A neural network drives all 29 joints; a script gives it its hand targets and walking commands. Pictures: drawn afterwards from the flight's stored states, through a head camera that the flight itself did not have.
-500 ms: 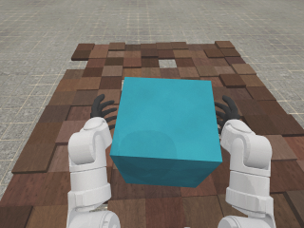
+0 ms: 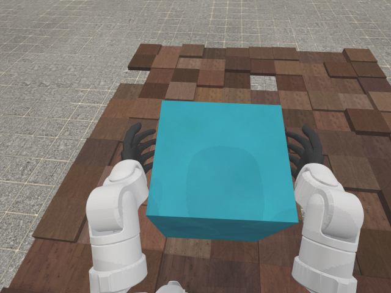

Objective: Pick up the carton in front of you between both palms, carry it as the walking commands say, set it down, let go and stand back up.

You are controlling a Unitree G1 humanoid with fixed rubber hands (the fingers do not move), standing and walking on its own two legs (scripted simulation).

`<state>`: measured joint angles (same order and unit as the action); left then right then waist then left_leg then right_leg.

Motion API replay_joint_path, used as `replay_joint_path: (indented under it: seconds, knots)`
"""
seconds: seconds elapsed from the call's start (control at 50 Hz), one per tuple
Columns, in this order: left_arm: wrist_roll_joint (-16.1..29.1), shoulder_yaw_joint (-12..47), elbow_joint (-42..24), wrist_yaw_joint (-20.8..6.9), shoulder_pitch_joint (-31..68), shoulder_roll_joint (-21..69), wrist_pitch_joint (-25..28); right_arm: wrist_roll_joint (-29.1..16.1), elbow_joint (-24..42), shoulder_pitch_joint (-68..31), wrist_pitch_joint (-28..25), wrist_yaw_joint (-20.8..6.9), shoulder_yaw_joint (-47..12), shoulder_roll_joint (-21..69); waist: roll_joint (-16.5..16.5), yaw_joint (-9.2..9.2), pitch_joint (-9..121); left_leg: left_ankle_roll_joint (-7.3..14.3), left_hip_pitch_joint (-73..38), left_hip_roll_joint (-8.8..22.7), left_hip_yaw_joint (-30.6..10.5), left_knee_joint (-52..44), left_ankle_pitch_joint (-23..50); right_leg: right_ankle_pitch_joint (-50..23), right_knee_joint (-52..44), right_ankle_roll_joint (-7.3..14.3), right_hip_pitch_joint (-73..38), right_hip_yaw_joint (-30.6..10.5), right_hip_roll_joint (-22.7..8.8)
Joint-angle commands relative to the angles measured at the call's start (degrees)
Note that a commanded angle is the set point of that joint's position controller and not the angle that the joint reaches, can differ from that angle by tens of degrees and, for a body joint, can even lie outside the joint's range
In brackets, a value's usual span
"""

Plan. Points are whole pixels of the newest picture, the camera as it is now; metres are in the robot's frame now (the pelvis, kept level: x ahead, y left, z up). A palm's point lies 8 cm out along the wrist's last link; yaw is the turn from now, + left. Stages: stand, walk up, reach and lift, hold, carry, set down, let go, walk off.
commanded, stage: carry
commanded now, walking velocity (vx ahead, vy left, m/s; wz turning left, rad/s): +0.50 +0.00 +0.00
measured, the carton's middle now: (215, 180) +0.34 +0.02 +0.06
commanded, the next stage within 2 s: none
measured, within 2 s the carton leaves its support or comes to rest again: neither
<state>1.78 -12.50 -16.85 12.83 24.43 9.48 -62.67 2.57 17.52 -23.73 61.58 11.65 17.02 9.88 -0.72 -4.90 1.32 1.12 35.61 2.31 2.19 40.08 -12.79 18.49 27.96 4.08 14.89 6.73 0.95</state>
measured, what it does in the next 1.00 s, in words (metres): walks ahead: left foot, then right foot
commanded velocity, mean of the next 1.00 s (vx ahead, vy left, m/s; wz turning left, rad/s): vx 0.50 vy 0.00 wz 0.00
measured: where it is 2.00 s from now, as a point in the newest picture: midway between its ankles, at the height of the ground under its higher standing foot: (223, 184)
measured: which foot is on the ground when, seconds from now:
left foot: up 0.00-0.06, down 0.08-0.50, up 0.52-0.86, down 0.88-1.00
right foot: down 0.00-0.12, up 0.14-0.48, down 0.50-0.90, up 0.92-1.00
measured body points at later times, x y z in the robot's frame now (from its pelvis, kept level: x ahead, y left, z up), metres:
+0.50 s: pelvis +0.33 -0.01 -0.02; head +0.30 +0.00 +0.43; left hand +0.68 +0.12 +0.10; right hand +0.64 -0.19 +0.10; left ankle +0.19 +0.12 -0.73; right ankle +0.42 -0.09 -0.75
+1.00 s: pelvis +0.63 +0.00 -0.01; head +0.66 -0.01 +0.44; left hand +0.92 +0.14 +0.05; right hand +0.91 -0.17 +0.05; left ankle +0.69 +0.09 -0.73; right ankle +0.47 -0.09 -0.66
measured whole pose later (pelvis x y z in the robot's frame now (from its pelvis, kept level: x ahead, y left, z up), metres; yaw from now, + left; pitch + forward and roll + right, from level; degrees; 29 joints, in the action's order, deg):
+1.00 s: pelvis +0.63 +0.00 -0.01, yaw -3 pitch +6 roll +1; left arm 0.5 -6.0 -20.3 8.5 3.2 7.2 -55.5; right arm 0.6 17.0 -5.4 54.3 8.3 4.9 7.4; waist -1.2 0.1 3.3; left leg 2.9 27.4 1.3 9.8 32.2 -11.1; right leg 23.8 61.4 0.5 20.0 1.5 -0.9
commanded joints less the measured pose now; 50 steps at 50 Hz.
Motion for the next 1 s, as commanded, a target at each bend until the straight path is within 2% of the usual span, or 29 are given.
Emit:
replay_joint_path:
  seconds: [0.0, 0.04, 0.06, 0.08, 0.1, 0.12, 0.16, 0.18, 0.2, 0.26, 0.3, 0.38, 0.42, 0.46, 0.48, 0.5, 0.52, 0.54, 0.58, 0.6, 0.7, 0.78, 0.84, 0.86, 0.88, 0.9, 0.92, 0.94, 0.98]
  knots:
    - [10.77, 37.11, -6.42, -3.22, 25.18, 36.62, -1.37, -9.06, 3.96, -24.76, 2.57, -1.05, -36.77, 35.24, -8.67, 1.74, 22.58, 0.35, -11.32, -3.25, 5.17, -9.14, 9.91, -40.39, -1.36, 4.55, -14.31, -5.91, -11.18]
    - [9.04, 36.20, -7.23, -2.86, 23.21, 34.34, -2.47, -10.34, 5.12, -24.28, 3.73, -1.36, -38.24, 34.16, -6.46, 3.02, 22.40, 0.10, -19.05, -5.09, 8.13, -18.86, 15.99, -42.76, 6.51, 1.99, -14.89, -1.70, -8.64]
    - [8.20, 35.69, -7.52, -2.50, 22.95, 32.90, -2.93, -11.01, 5.07, -23.59, 4.26, -1.28, -38.41, 33.39, -5.71, 4.69, 24.66, 0.45, -28.33, -4.06, 7.47, -18.89, 14.75, -37.89, 13.04, 0.22, -10.64, 0.10, -7.39]
    - [8.30, 35.22, -7.85, -2.18, 22.60, 32.03, -3.67, -11.11, 5.18, -24.13, 4.43, -0.86, -38.26, 31.74, 2.85, 6.06, 29.66, 6.44, -43.46, 6.43, -9.70, -17.08, 8.55, -26.76, 24.63, -2.32, 4.27, -0.28, -4.95]
    - [8.61, 34.82, -8.67, -2.00, 23.18, 31.50, -4.23, -11.12, 4.40, -23.01, 4.58, -0.29, -38.19, 31.17, 15.94, 8.67, 30.25, 12.79, -49.12, 15.39, -29.39, -21.08, 4.88, -6.08, 38.58, -3.63, 18.28, -0.75, 1.38]
    - [8.38, 34.10, -8.86, -1.66, 25.67, 31.15, -4.33, -11.68, 4.78, -23.44, 4.90, -0.09, -37.76, 31.29, 13.54, 8.47, 25.78, 14.49, -47.67, 17.12, -32.69, -21.79, 8.95, 9.57, 43.55, -2.49, 25.71, -5.20, 2.40]
    - [6.95, 31.19, -6.11, -0.88, 26.64, 30.32, -4.31, -13.07, 6.64, -27.95, 4.97, -0.15, -39.04, 31.15, 1.57, 8.38, 21.03, 13.33, -38.16, 16.06, -28.25, -20.96, 15.73, 8.48, 41.73, -1.17, 25.23, -7.71, -1.85]
    - [5.99, 30.16, -4.13, -0.52, 25.95, 29.97, -4.25, -13.42, 6.45, -29.44, 4.79, -0.15, -39.11, 30.74, 1.66, 7.58, 19.25, 11.50, -33.37, 14.42, -25.21, -21.80, 15.22, 7.31, 37.56, -1.16, 23.11, -7.66, -2.96]
    - [5.39, 29.66, -2.91, -0.27, 25.90, 30.03, -4.17, -13.75, 5.91, -30.80, 4.53, -0.12, -38.82, 30.47, 5.12, 7.20, 18.98, 10.60, -32.23, 13.41, -22.03, -22.80, 15.41, 5.41, 32.93, -1.75, 22.08, -7.16, -3.51]
    - [2.98, 28.26, 3.33, 0.41, 25.81, 31.21, -3.47, -13.01, -0.69, -30.11, 3.63, -0.28, -37.11, 31.30, 10.19, 7.60, 18.96, 10.92, -33.20, 12.14, -16.04, -24.16, 21.95, 2.28, 22.38, -3.12, 20.64, -4.06, -2.42]
    - [1.32, 27.19, 7.77, 0.56, 25.74, 32.37, -2.57, -11.70, -5.48, -29.81, 2.82, -0.41, -36.13, 32.59, 9.76, 8.41, 18.94, 10.55, -35.52, 11.39, -13.06, -22.83, 30.45, -3.63, 16.32, -3.36, 20.96, -2.97, -1.80]
    - [0.11, 26.09, 15.05, -0.38, 29.29, 36.18, -0.20, -9.27, -13.66, -32.34, 0.44, -0.68, -34.50, 36.79, 9.81, 8.88, 17.11, 6.71, -34.01, 8.66, -7.04, -22.10, 28.81, -15.26, 3.42, -3.04, 15.25, -0.53, -0.22]
    - [0.04, 25.68, 17.52, -1.02, 31.23, 38.02, 1.28, -8.55, -16.08, -34.51, -1.06, -0.72, -34.23, 39.18, 9.51, 7.72, 16.01, 4.55, -31.46, 7.88, -4.86, -20.03, 24.23, -21.83, -2.73, -2.33, 8.46, 0.39, -0.11]
    - [-0.28, 25.08, 19.96, -1.49, 31.19, 38.91, 2.76, -7.50, -18.22, -34.66, -2.41, -0.44, -33.94, 41.04, 5.03, 5.85, 18.45, 1.74, -26.56, 4.18, 0.34, -9.49, 23.81, -26.46, -7.29, -1.39, -5.29, 2.71, 0.27]
    - [-0.73, 24.43, 21.72, -1.66, 29.90, 39.02, 3.36, -6.82, -19.16, -34.64, -2.93, -0.15, -33.66, 40.87, 1.61, 3.91, 21.08, 0.39, -19.22, 2.30, 1.98, 0.17, 16.88, -28.05, -5.89, -0.10, -15.82, -1.51, -3.63]
    - [-1.33, 23.05, 23.36, -1.47, 27.85, 37.65, 4.06, -6.51, -19.68, -34.83, -3.09, 0.02, -33.32, 41.13, -9.60, 3.05, 24.95, -1.32, -8.41, -1.55, 4.06, 13.42, -7.13, -45.99, -1.11, 3.01, -26.54, -17.62, -16.52]
    - [-1.21, 23.37, 21.93, -0.84, 31.75, 36.56, 5.31, -6.96, -20.43, -35.59, -3.35, -0.07, -34.23, 42.94, -18.21, 1.69, 30.24, -2.03, 5.90, -6.54, 1.29, 28.64, -19.96, -39.25, -1.03, 12.27, -38.21, -32.15, -23.53]
    - [-0.28, 24.00, 22.04, -0.85, 29.47, 39.40, 6.12, -7.53, -19.63, -35.11, -4.08, -0.11, -34.61, 44.26, -13.10, 1.21, 30.26, -1.00, 10.86, -2.81, -3.00, 34.51, -19.59, -23.58, -2.87, 13.30, -36.12, -35.36, -24.02]
    - [1.10, 27.04, 18.64, -1.95, 32.53, 44.97, 8.04, -8.49, -19.12, -37.00, -5.88, -1.05, -34.68, 48.77, -3.43, 1.85, 25.14, -0.40, 11.38, 1.57, -4.79, 30.05, -11.88, -20.13, -6.66, 10.66, -27.13, -30.88, -21.13]
    - [2.52, 29.44, 16.94, -2.77, 34.57, 47.77, 9.02, -7.78, -18.84, -36.12, -6.77, -1.52, -34.59, 49.55, -1.97, 3.16, 24.45, -0.96, 8.69, 3.07, -4.79, 26.17, -9.44, -21.37, -8.20, 9.14, -23.20, -27.69, -20.48]
    - [6.55, 36.79, 9.13, -5.56, 30.18, 51.03, 12.54, -5.64, -14.10, -26.01, -10.45, -2.65, -37.38, 50.10, -5.89, 3.09, 25.38, -2.06, 5.55, 2.10, 0.22, 11.11, -2.67, -32.36, -7.89, 7.79, -23.85, -15.43, -15.90]
    - [6.23, 39.34, 4.48, -5.82, 17.79, 49.34, 12.33, -6.14, -8.30, -15.32, -10.94, -3.27, -39.67, 49.14, -5.03, 1.67, 21.91, -1.29, 5.59, 0.49, 3.32, 0.36, 3.57, -41.16, -6.93, 6.73, -26.19, -11.91, -14.46]
    - [6.42, 40.44, 0.17, -5.94, 10.51, 48.75, 11.18, -7.09, -2.41, -9.84, -10.00, -3.48, -40.32, 47.05, -5.81, 2.37, 18.54, -0.68, -3.65, -2.85, 7.84, -12.37, 9.09, -45.08, -7.31, 3.13, -23.03, -6.36, -12.55]
    - [6.76, 40.58, -1.91, -5.88, 8.69, 48.22, 10.65, -7.70, -0.30, -7.83, -9.41, -3.55, -40.78, 46.79, -6.09, 3.95, 19.86, 0.26, -13.36, -3.85, 11.00, -15.48, 11.85, -48.15, -3.02, 1.42, -19.29, -3.07, -11.62]
    - [7.07, 40.78, -4.32, -5.73, 6.07, 46.90, 9.95, -8.41, 0.97, -4.04, -8.75, -3.50, -41.04, 46.65, -7.09, 5.25, 24.94, 2.58, -29.51, -2.99, 9.31, -13.38, 12.09, -48.84, 5.00, -0.78, -11.51, 0.33, -9.68]
    - [8.25, 41.20, -7.97, -5.85, 3.84, 44.38, 8.96, -8.63, 2.35, -0.36, -8.59, -3.14, -41.11, 45.75, 2.59, 6.99, 32.43, 9.70, -47.29, 6.50, -7.71, -11.38, 12.73, -39.60, 21.46, -4.14, 2.78, 1.19, -6.77]
    - [9.56, 42.42, -11.85, -6.03, 1.84, 43.06, 8.22, -8.60, 2.82, 4.54, -8.11, -2.82, -41.55, 45.56, 13.90, 7.62, 35.60, 15.77, -57.31, 17.17, -26.56, -15.75, 21.83, -11.26, 36.80, -5.66, 16.99, 0.07, -0.63]
    - [10.11, 43.28, -13.99, -6.15, 0.13, 43.03, 7.60, -9.27, 5.48, 7.09, -7.46, -2.83, -42.18, 45.45, 15.68, 7.32, 32.42, 17.54, -58.56, 19.55, -29.15, -16.75, 31.42, 9.78, 45.63, -4.94, 26.46, -4.15, 2.42]
    - [9.71, 42.42, -16.92, -5.89, -4.44, 42.04, 6.32, -11.31, 12.38, 7.62, -5.99, -3.52, -44.88, 45.23, 2.94, 7.56, 28.22, 13.96, -55.39, 19.06, -22.71, -16.08, 33.85, 8.20, 43.02, -2.90, 31.57, -10.21, -2.94]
